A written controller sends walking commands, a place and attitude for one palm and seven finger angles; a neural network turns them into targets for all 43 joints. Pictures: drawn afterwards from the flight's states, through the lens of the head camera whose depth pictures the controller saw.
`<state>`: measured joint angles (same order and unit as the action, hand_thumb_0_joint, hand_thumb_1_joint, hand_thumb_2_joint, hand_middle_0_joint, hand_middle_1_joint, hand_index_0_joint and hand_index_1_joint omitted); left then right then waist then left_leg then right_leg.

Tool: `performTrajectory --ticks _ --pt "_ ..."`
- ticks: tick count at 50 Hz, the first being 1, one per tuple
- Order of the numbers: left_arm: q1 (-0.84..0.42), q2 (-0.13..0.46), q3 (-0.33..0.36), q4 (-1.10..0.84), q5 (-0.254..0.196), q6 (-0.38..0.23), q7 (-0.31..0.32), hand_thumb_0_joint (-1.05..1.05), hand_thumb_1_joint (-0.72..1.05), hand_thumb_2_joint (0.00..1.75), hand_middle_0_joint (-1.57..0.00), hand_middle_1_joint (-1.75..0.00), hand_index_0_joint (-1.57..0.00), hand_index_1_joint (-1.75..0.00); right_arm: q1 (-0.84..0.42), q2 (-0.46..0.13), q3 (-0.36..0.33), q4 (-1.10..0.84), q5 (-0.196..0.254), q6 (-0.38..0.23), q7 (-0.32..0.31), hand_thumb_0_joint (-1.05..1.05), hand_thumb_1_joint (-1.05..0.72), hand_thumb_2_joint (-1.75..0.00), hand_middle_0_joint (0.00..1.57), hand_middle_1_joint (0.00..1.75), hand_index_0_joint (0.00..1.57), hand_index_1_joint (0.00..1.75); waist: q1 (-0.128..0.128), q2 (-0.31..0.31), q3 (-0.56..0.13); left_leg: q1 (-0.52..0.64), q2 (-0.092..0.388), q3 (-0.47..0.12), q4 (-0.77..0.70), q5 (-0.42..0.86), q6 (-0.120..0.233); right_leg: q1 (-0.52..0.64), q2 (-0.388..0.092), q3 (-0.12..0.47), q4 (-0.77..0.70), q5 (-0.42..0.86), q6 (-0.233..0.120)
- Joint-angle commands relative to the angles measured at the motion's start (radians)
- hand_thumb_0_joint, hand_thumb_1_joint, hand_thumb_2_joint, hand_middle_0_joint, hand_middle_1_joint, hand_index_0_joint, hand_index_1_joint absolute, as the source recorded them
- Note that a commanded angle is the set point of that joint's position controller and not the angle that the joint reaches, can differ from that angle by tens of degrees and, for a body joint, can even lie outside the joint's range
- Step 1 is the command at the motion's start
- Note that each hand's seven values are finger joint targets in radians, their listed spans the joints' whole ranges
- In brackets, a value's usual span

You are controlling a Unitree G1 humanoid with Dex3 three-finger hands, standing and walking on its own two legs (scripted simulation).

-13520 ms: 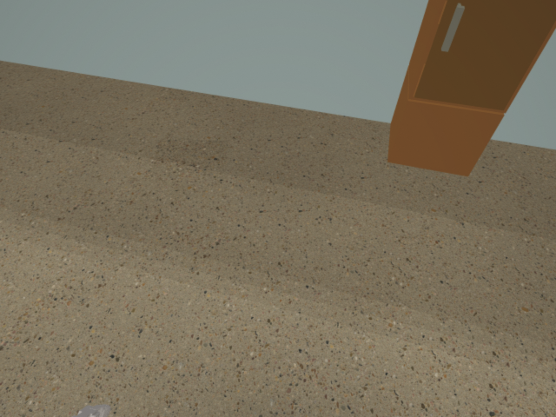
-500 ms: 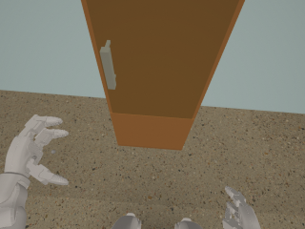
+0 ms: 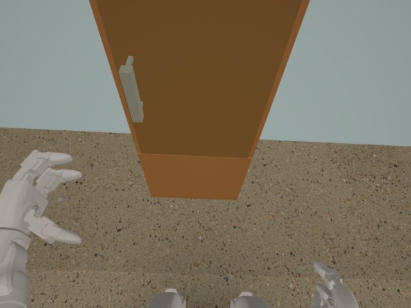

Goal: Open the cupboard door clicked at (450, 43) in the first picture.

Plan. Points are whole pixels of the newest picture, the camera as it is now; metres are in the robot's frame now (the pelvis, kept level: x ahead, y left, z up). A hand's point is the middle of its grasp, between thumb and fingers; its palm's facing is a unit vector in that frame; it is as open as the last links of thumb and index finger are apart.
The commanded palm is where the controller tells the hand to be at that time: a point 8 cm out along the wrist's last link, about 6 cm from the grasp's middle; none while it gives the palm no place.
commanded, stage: raise the hand with hooked fingers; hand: left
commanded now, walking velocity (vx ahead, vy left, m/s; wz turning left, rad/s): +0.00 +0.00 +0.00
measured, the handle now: (134, 90) +0.59 +0.21 +0.03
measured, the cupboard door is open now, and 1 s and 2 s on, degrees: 0 0 0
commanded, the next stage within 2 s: move the hooked fingers beside the handle in 0.12 s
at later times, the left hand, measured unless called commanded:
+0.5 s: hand (73, 178) +0.33 +0.27 +0.05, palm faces +0.02 -1.00 -0.03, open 14.0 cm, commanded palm +0.31 +0.31 +0.05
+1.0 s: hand (90, 140) +0.42 +0.27 +0.05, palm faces +0.03 -1.00 -0.03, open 14.0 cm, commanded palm +0.40 +0.31 +0.05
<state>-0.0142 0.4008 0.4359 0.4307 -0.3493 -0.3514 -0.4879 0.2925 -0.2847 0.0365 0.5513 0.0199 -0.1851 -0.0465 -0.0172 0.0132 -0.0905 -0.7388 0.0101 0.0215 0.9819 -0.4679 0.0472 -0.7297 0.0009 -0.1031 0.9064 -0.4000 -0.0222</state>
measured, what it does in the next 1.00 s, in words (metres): stands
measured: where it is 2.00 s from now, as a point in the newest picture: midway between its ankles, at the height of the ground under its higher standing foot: outside the picture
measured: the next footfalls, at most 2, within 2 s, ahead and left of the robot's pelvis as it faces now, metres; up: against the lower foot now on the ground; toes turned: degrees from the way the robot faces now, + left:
none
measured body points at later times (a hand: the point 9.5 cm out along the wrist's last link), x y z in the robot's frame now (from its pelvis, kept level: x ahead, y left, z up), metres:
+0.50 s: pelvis +0.00 +0.00 +0.00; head +0.08 +0.01 +0.44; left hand +0.32 +0.32 +0.05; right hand +0.15 -0.25 -0.09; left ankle +0.01 +0.08 -0.68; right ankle +0.03 -0.11 -0.68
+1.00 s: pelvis +0.00 +0.00 -0.01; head +0.11 +0.02 +0.43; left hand +0.41 +0.32 +0.05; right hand +0.06 -0.27 -0.11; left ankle +0.01 +0.08 -0.68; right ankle +0.03 -0.11 -0.68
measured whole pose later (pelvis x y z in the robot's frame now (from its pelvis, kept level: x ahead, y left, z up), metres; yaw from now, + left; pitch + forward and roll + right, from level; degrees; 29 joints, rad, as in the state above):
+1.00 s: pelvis +0.00 +0.00 -0.01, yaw -1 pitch +19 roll -3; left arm -0.55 0.54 0.49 0.95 -0.21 -0.39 -0.47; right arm 0.35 -0.29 0.04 0.61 0.01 -0.06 -0.04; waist -0.09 0.01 -0.10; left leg -0.88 0.02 0.03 1.03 -0.48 0.05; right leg -0.87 0.01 -0.09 0.95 -0.40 -0.02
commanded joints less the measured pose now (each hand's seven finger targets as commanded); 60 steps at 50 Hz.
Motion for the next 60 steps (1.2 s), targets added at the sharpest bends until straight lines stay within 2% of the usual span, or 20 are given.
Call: performTrajectory --ticks 1,11,13,16,20,23,27,35,39,40,43,45,46,48,49,52,53,56,58,60 --pt "-0.176 0.247 0.074 -0.188 -0.030 -0.061 -0.007 0.00 -0.50 0.30 -0.30 -1.20 -0.30 -1.20 -0.015 -0.148 -0.057 -0.126 0.012 -0.053 -0.018 0.00 -0.90 -0.90 0.20 0.30 0.20 0.30 0.002 0.086 -0.247 0.137 -0.004 -0.070 -0.171 0.258 -0.033 0.153 0.027 0.057 -0.099 0.136 -0.010" --pt "-0.190 0.251 0.077 -0.173 -0.035 -0.055 -0.025 0.00 -0.50 0.30 -0.30 -1.20 -0.30 -1.20 -0.017 -0.146 -0.052 -0.124 0.011 -0.057 -0.023 0.00 -0.90 -0.90 0.20 0.30 0.20 0.30 0.007 0.061 -0.263 0.129 -0.006 -0.072 -0.157 0.282 -0.032 0.169 0.025 0.059 -0.089 0.168 -0.010" --pt "-0.288 0.234 0.044 -0.186 -0.026 -0.056 -0.019 0.00 -0.50 0.30 -0.30 -1.20 -0.30 -1.20 -0.017 -0.146 -0.052 -0.114 0.011 -0.061 -0.027 0.00 -0.90 -0.90 0.20 0.30 0.20 0.30 -0.015 0.092 -0.260 0.138 -0.006 -0.075 -0.152 0.262 -0.033 0.132 0.023 0.060 -0.089 0.149 -0.008" --pt "-0.370 0.252 0.045 -0.126 -0.012 -0.053 -0.012 0.00 -0.50 0.30 -0.30 -1.20 -0.30 -1.20 -0.004 -0.151 -0.051 -0.095 0.011 -0.058 -0.036 0.00 -0.90 -0.90 0.20 0.30 0.20 0.30 -0.028 0.076 -0.248 0.124 -0.003 -0.078 -0.146 0.233 -0.034 0.106 0.024 0.063 -0.088 0.124 -0.008" --pt "-0.487 0.283 0.040 -0.080 0.016 -0.052 -0.007 0.00 -0.50 0.30 -0.30 -1.20 -0.30 -1.20 0.007 -0.153 -0.048 -0.083 0.010 -0.050 -0.041 0.00 -0.90 -0.90 0.20 0.30 0.20 0.30 -0.027 0.113 -0.290 0.139 -0.003 -0.080 -0.146 0.234 -0.035 0.103 0.020 0.068 -0.081 0.120 -0.012" --pt "-0.476 0.298 0.054 -0.038 0.027 -0.046 0.003 0.00 -0.50 0.30 -0.30 -1.20 -0.30 -1.20 0.021 -0.153 -0.050 -0.084 0.008 -0.041 -0.037 0.00 -0.90 -0.90 0.20 0.30 0.20 0.30 -0.012 0.112 -0.338 0.160 0.000 -0.083 -0.146 0.301 -0.041 0.123 0.020 0.062 -0.069 0.171 -0.012" --pt "-0.526 0.288 0.044 0.055 0.036 -0.029 0.017 0.00 -0.50 0.30 -0.30 -1.20 -0.30 -1.20 0.041 -0.158 -0.050 -0.082 0.009 -0.017 -0.029 0.00 -0.90 -0.90 0.20 0.30 0.20 0.30 -0.025 0.053 -0.308 0.119 0.002 -0.076 -0.143 0.299 -0.038 0.117 0.022 0.060 -0.069 0.186 -0.006" --pt "-0.617 0.382 0.111 0.138 0.068 -0.065 0.035 0.00 -0.50 0.30 -0.30 -1.20 -0.30 -1.20 0.089 -0.166 -0.060 -0.074 0.000 0.031 -0.015 0.00 -0.90 -0.90 0.20 0.30 0.20 0.30 -0.020 0.068 -0.383 0.103 0.005 -0.059 -0.118 0.368 -0.032 0.157 0.028 0.078 -0.049 0.261 -0.006" --pt "-0.709 0.376 0.090 0.171 0.071 -0.082 0.026 0.00 -0.50 0.30 -0.30 -1.20 -0.30 -1.20 0.106 -0.169 -0.062 -0.061 -0.001 0.050 -0.014 0.00 -0.90 -0.90 0.20 0.30 0.20 0.30 -0.043 0.086 -0.382 0.103 0.007 -0.059 -0.106 0.371 -0.028 0.128 0.031 0.081 -0.045 0.263 -0.006" --pt "-0.705 0.406 0.114 0.198 0.079 -0.083 0.026 0.00 -0.50 0.30 -0.30 -1.20 -0.30 -1.20 0.118 -0.173 -0.064 -0.056 -0.001 0.058 -0.013 0.00 -0.90 -0.90 0.20 0.30 0.20 0.30 -0.038 0.074 -0.392 0.103 0.010 -0.060 -0.110 0.371 -0.029 0.133 0.032 0.079 -0.046 0.260 -0.005" --pt "-0.793 0.422 0.106 0.283 0.095 -0.086 0.022 0.00 -0.50 0.30 -0.30 -1.20 -0.30 -1.20 0.127 -0.178 -0.063 -0.038 -0.001 0.074 -0.016 0.00 -0.90 -0.90 0.20 0.30 0.20 0.30 -0.063 0.052 -0.356 0.056 0.009 -0.058 -0.103 0.305 -0.021 0.106 0.030 0.084 -0.050 0.223 -0.001" --pt "-0.862 0.437 0.102 0.280 0.104 -0.102 0.017 0.00 -0.50 0.30 -0.30 -1.20 -0.30 -1.20 0.138 -0.177 -0.063 -0.029 -0.004 0.083 -0.017 0.00 -0.90 -0.90 0.20 0.30 0.20 0.30 -0.065 0.116 -0.396 0.090 0.010 -0.058 -0.093 0.337 -0.022 0.091 0.032 0.087 -0.041 0.238 -0.006" --pt "-0.852 0.442 0.107 0.307 0.107 -0.104 0.016 0.00 -0.50 0.30 -0.30 -1.20 -0.30 -1.20 0.148 -0.180 -0.065 -0.026 -0.006 0.088 -0.015 0.00 -0.90 -0.90 0.20 0.30 0.20 0.30 -0.063 0.098 -0.407 0.103 0.011 -0.064 -0.091 0.350 -0.024 0.089 0.034 0.083 -0.039 0.240 -0.005" --pt "-0.886 0.442 0.100 0.307 0.116 -0.114 0.018 0.00 -0.50 0.30 -0.30 -1.20 -0.30 -1.20 0.153 -0.180 -0.066 -0.023 -0.010 0.096 -0.011 0.00 -0.90 -0.90 0.20 0.30 0.20 0.30 -0.064 0.143 -0.436 0.135 0.014 -0.071 -0.087 0.383 -0.029 0.065 0.033 0.078 -0.032 0.245 -0.006" --pt "-0.903 0.436 0.087 0.327 0.116 -0.114 0.016 0.00 -0.50 0.30 -0.30 -1.20 -0.30 -1.20 0.161 -0.182 -0.067 -0.021 -0.008 0.104 -0.011 0.00 -0.90 -0.90 0.20 0.30 0.20 0.30 -0.080 0.113 -0.429 0.139 0.017 -0.076 -0.078 0.403 -0.027 0.047 0.039 0.073 -0.027 0.249 -0.007" --pt "-0.933 0.440 0.085 0.408 0.129 -0.105 0.023 0.00 -0.50 0.30 -0.30 -1.20 -0.30 -1.20 0.170 -0.184 -0.064 -0.012 -0.009 0.124 -0.007 0.00 -0.90 -0.90 0.20 0.30 0.20 0.30 -0.085 0.112 -0.401 0.117 0.018 -0.075 -0.080 0.375 -0.027 0.021 0.037 0.071 -0.032 0.229 -0.003" --pt "-0.958 0.460 0.094 0.434 0.134 -0.102 0.027 0.00 -0.50 0.30 -0.30 -1.20 -0.30 -1.20 0.173 -0.187 -0.063 -0.009 -0.009 0.131 -0.007 0.00 -0.90 -0.90 0.20 0.30 0.20 0.30 -0.090 0.079 -0.382 0.082 0.018 -0.074 -0.078 0.343 -0.023 0.027 0.037 0.073 -0.033 0.217 -0.001" --pt "-0.999 0.533 0.137 0.455 0.154 -0.111 0.039 0.00 -0.50 0.30 -0.30 -1.20 -0.30 -1.20 0.186 -0.192 -0.060 -0.013 -0.015 0.149 -0.007 0.00 -0.90 -0.90 0.20 0.30 0.20 0.30 -0.083 0.100 -0.437 0.078 0.015 -0.071 -0.065 0.357 -0.020 0.048 0.039 0.080 -0.021 0.236 -0.002" --pt "-1.059 0.528 0.112 0.457 0.169 -0.116 0.042 0.00 -0.50 0.30 -0.30 -1.20 -0.30 -1.20 0.188 -0.190 -0.056 -0.012 -0.017 0.159 -0.005 0.00 -0.90 -0.90 0.20 0.30 0.20 0.30 -0.103 0.131 -0.430 0.078 0.018 -0.073 -0.057 0.364 -0.021 0.022 0.038 0.078 -0.015 0.237 0.000" --pt "-1.067 0.570 0.142 0.457 0.174 -0.129 0.043 0.00 -0.50 0.30 -0.30 -1.20 -0.30 -1.20 0.204 -0.196 -0.057 -0.010 -0.022 0.169 -0.003 0.00 -0.90 -0.90 0.20 0.30 0.20 0.30 -0.094 0.147 -0.478 0.115 0.022 -0.082 -0.049 0.417 -0.027 0.019 0.042 0.075 -0.005 0.257 -0.004"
